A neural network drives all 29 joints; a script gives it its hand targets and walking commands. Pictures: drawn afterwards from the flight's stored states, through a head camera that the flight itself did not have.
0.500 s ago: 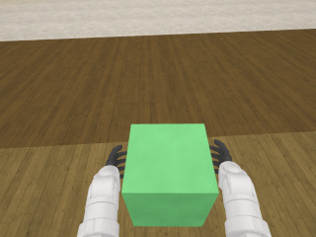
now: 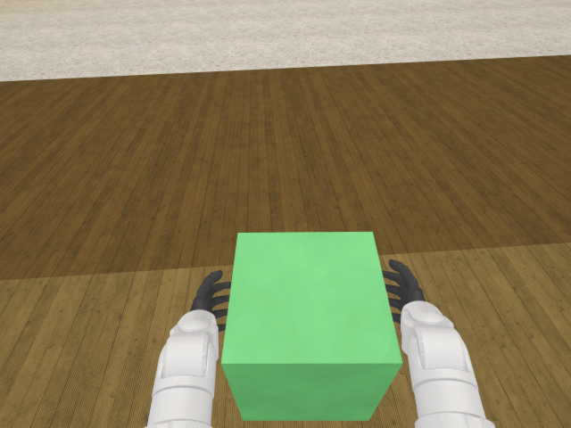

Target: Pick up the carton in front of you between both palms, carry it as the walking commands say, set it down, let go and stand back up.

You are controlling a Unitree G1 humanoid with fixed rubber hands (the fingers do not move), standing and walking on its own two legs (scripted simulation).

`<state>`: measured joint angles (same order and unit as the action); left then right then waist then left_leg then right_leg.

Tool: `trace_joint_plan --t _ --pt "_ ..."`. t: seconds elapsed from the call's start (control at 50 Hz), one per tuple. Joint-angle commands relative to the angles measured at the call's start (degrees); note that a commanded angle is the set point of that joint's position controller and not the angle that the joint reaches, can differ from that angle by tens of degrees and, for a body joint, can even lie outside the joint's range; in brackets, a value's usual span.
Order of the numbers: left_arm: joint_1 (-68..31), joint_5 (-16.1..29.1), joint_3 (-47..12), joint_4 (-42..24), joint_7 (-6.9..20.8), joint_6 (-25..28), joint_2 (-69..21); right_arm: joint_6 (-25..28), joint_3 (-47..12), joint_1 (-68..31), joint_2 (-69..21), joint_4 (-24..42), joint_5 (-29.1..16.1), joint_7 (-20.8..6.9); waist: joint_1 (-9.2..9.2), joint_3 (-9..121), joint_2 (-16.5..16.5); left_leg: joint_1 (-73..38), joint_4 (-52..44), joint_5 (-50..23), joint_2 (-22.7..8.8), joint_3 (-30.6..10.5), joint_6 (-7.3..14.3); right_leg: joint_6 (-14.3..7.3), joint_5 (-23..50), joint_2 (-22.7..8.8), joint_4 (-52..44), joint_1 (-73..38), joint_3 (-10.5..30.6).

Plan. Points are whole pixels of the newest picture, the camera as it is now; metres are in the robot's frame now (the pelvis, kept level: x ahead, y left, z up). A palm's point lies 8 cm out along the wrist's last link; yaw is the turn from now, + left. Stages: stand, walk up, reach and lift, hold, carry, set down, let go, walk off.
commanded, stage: reach and lift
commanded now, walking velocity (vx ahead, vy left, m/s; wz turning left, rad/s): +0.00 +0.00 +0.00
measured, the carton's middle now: (305, 329) +0.30 +0.00 -0.05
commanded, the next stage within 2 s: hold in 0.24 s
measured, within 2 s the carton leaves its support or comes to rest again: neither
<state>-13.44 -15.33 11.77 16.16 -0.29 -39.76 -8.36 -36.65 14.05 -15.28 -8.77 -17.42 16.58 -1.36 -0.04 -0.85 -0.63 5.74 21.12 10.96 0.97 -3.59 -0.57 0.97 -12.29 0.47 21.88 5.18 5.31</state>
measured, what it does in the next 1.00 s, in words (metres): stands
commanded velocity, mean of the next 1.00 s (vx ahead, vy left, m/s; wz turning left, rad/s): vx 0.00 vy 0.00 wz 0.00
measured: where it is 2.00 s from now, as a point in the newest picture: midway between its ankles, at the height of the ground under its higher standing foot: outside the picture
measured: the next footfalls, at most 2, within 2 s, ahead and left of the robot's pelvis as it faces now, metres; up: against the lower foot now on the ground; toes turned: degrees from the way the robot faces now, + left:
none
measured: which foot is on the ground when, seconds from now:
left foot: down 0.00-1.00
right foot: down 0.00-1.00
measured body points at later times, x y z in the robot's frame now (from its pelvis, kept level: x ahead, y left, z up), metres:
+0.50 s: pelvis -0.01 -0.01 +0.00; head -0.06 +0.00 +0.45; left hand +0.28 +0.14 +0.04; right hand +0.29 -0.16 +0.05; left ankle +0.01 +0.13 -0.75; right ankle +0.00 -0.13 -0.75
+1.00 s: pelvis -0.01 +0.00 +0.00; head -0.05 +0.00 +0.45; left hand +0.29 +0.15 +0.04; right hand +0.30 -0.16 +0.05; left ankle +0.01 +0.13 -0.75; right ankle +0.00 -0.13 -0.75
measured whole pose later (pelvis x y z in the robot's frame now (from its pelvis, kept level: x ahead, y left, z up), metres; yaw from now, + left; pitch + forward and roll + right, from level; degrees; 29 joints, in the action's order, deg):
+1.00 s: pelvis -0.01 +0.00 +0.00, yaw +0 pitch -7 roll +0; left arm -15.7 -15.8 12.3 13.5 0.0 -44.7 -8.9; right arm -41.6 15.5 -17.4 -9.3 -14.6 17.2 -2.1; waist 0.4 -1.7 -0.6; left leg 2.8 20.5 10.3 1.1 -3.7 -0.5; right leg 1.0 -11.7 0.4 21.4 2.3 5.4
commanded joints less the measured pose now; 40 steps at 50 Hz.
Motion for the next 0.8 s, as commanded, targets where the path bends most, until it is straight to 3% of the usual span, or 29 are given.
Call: trace_joint_plan --t 0.0,0.2,0.32,0.4,0.48,0.6,0.78 --pt "-28.49 15.09 -32.11 -9.20 12.88 3.35 -53.40 0.02 -31.77 -20.86 -54.29 3.16 -14.00 -12.91 0.10 17.04 0.74 -9.26 -1.34 -18.97 4.62 -0.38 -0.54 -0.18 18.64 5.63 -2.62 -2.97 -0.95" --pt "-29.94 14.73 -31.54 -9.72 13.28 2.40 -50.51 -1.39 -32.05 -22.52 -54.51 3.36 -14.30 -12.27 -0.79 14.13 -0.62 -6.63 -1.64 -11.32 5.20 0.37 0.50 0.23 14.93 4.99 -2.84 -2.74 -0.35" --pt "-32.23 17.59 -36.71 -15.14 13.61 0.21 -51.75 -3.60 -35.44 -22.29 -55.46 7.31 -16.55 -11.73 0.57 17.19 -0.20 -8.75 -1.87 -11.28 5.17 0.01 0.30 0.21 15.59 4.62 -3.52 -4.40 0.00" --pt "-31.50 15.12 -32.25 -11.48 13.13 -1.86 -48.60 -5.75 -31.26 -21.95 -51.97 4.07 -14.08 -11.42 0.97 9.58 0.23 -6.03 -3.11 -4.57 4.74 0.29 0.45 -0.28 7.67 4.33 -4.73 -1.89 -0.65" --pt "-35.84 14.04 -30.06 -7.27 13.55 -1.60 -50.06 -5.40 -28.99 -28.25 -52.17 1.73 -13.50 -12.36 0.71 6.52 0.21 -3.67 -3.34 2.36 4.54 1.06 0.83 -0.62 -0.83 4.16 -4.87 0.32 -1.61" --pt "-40.54 15.04 -30.99 -6.20 14.22 -0.63 -54.65 -4.17 -31.22 -34.54 -54.48 2.24 -14.62 -14.17 0.00 12.47 -0.26 -5.20 -2.96 1.69 4.07 0.38 0.62 -0.77 -0.18 4.61 -3.48 -0.13 -2.05" --pt "-37.54 14.64 -30.83 -5.96 13.15 -1.13 -53.93 -3.89 -29.24 -30.79 -51.76 0.73 -13.19 -14.14 0.72 13.54 1.71 -8.05 -3.27 -3.22 3.83 0.14 -0.34 -1.30 3.36 5.14 -3.43 -0.21 -2.17"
